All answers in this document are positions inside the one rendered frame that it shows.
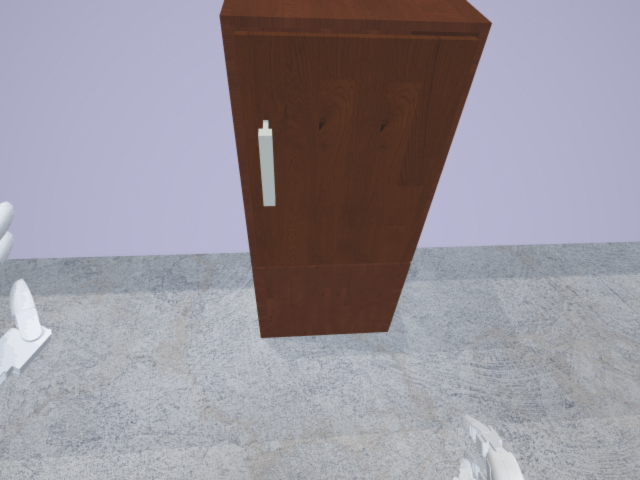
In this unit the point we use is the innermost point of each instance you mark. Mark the cupboard door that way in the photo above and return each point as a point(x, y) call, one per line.
point(359, 125)

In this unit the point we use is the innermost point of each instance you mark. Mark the left robot hand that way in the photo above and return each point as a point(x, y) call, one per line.
point(18, 347)

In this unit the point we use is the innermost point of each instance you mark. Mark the right robot hand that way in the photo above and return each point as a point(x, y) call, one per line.
point(499, 464)

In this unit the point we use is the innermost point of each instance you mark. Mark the handle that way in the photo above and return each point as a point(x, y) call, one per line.
point(267, 164)

